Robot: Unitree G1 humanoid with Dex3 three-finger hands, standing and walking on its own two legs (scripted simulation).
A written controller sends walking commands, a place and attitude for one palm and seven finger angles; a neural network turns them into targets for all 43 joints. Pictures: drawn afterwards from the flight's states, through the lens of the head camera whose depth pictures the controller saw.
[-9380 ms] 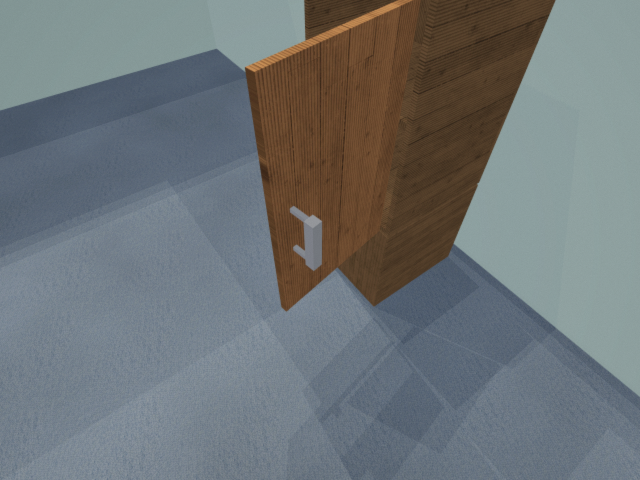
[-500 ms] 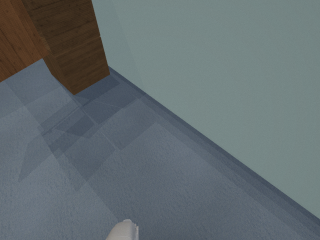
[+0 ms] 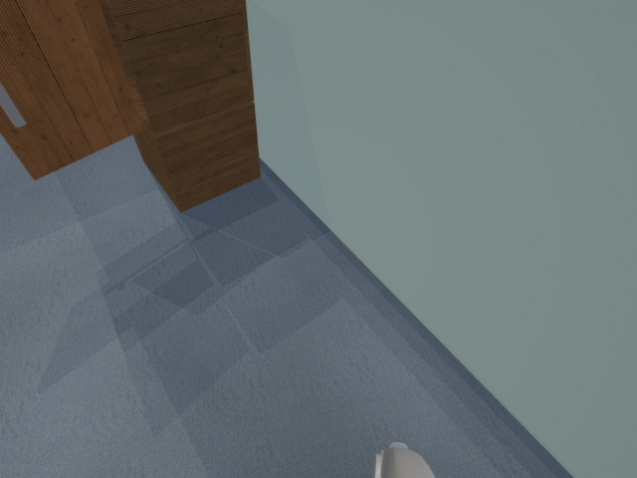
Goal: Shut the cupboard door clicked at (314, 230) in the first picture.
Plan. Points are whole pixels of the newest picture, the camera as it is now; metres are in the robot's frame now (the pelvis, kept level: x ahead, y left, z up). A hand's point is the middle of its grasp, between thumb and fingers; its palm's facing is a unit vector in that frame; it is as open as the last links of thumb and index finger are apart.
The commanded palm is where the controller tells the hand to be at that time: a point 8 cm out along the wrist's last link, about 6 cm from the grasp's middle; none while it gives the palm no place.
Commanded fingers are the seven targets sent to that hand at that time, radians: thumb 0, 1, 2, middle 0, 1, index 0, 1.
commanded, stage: walk to a spot facing it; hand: left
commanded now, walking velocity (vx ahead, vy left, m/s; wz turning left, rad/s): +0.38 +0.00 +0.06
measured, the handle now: (1, 97) +0.89 +0.82 -0.09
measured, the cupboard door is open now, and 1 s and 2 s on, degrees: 100 100 100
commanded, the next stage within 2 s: turn to face it in 0.92 s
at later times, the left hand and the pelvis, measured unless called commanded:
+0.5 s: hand (231, 414) +0.23 +0.14 -0.18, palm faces +0.15 -0.96 -0.22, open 7.1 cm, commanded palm none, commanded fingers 0.00 0.90 0.90 -0.20 -0.30 -0.20 -0.30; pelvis +0.23 -0.05 +0.00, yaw +7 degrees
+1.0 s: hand (224, 280) +0.47 +0.20 -0.17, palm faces +0.18 -0.97 -0.16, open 7.4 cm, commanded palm none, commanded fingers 0.00 0.90 0.90 -0.20 -0.30 -0.20 -0.30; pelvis +0.44 +0.01 +0.00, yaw +9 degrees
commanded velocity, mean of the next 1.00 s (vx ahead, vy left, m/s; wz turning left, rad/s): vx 0.34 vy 0.00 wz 0.11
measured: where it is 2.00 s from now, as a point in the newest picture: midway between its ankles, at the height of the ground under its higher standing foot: (318, 340)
